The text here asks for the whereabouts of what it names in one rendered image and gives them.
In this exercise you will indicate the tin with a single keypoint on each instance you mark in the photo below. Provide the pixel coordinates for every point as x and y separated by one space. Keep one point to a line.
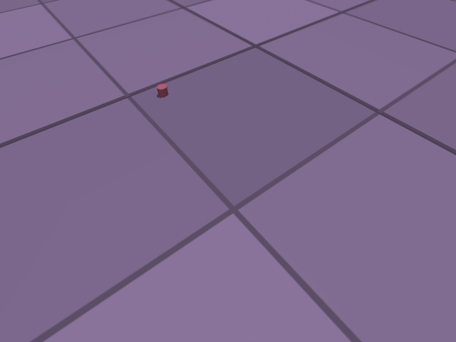
162 90

